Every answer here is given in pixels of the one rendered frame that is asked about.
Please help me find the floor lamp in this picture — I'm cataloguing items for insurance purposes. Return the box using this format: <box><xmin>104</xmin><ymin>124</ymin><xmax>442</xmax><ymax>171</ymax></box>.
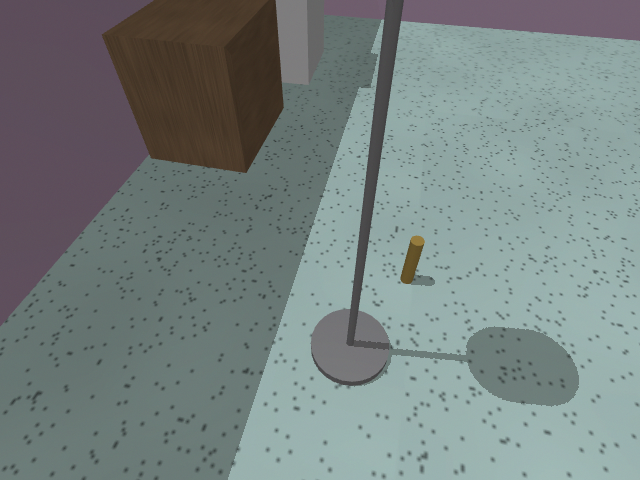
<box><xmin>311</xmin><ymin>0</ymin><xmax>404</xmax><ymax>386</ymax></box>

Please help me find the can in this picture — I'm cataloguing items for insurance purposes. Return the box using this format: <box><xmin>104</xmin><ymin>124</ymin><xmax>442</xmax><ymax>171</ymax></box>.
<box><xmin>400</xmin><ymin>236</ymin><xmax>425</xmax><ymax>284</ymax></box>

